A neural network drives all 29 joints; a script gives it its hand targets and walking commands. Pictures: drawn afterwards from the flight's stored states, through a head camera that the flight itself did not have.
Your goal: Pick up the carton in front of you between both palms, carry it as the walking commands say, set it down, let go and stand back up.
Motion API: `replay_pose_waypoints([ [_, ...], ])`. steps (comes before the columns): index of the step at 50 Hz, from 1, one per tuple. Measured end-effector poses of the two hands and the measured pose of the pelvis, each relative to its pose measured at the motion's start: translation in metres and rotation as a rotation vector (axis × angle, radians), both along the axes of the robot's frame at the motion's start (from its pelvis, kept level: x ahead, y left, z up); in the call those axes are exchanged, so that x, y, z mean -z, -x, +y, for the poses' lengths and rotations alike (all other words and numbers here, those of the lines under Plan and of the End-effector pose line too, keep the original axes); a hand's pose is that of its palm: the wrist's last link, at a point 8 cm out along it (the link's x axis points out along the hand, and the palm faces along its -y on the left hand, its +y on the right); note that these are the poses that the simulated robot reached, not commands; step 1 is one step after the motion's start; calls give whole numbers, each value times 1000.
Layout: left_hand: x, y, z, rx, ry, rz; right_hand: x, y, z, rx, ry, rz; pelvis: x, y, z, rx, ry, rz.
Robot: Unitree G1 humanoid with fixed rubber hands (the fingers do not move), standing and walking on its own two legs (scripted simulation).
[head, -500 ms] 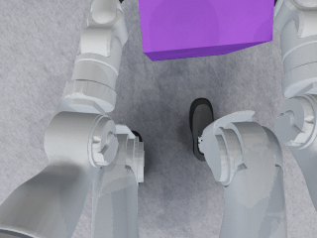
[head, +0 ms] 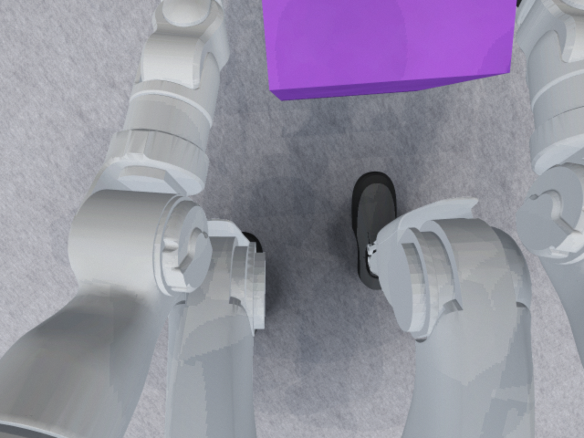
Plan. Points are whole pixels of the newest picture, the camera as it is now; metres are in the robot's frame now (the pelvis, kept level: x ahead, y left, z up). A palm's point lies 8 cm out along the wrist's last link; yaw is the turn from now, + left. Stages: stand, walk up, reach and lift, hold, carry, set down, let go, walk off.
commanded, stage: set down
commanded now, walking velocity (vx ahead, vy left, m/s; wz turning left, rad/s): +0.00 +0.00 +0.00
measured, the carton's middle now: out of the picture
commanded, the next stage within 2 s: let go in 1.28 s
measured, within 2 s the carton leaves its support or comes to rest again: neither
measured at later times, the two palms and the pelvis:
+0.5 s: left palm out of the picture +0.57 +0.04 -0.09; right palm out of the picture +0.51 -0.33 -0.10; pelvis +0.00 +0.00 +0.04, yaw -2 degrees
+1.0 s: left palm out of the picture +0.58 +0.05 +0.05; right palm out of the picture +0.51 -0.34 +0.05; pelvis +0.03 -0.02 +0.16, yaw -2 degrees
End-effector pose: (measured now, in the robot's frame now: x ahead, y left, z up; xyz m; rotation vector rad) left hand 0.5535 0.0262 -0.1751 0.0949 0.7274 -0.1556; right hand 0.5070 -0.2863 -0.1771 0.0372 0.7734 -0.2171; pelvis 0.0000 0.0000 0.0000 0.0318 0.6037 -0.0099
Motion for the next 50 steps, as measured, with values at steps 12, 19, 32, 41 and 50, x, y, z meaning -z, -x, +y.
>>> replay_pose_waypoints([
  [12, 9, -9, 36, -53, -51, -13, 14, 10, -36, 118, 65, -16, -1, 0, -4, 4, 5, -17],
  [19, -28, -17, 18, -51, -37, -88, -28, -7, -40, 107, 51, -105, -9, -1, -5, 27, -7, 1],
  [32, -134, -23, 16, -96, -66, -84, -128, -3, -42, 88, 50, -117, -72, -12, -7, 60, -46, 115],
  [41, -176, -24, 22, -107, -61, -106, -172, -7, -43, 80, 66, -126, -109, -22, -12, 65, -54, 184],
  [50, -226, -22, 23, -102, -62, -117, -226, -3, -54, 78, 69, -127, -157, -32, -16, 76, -50, 208],
])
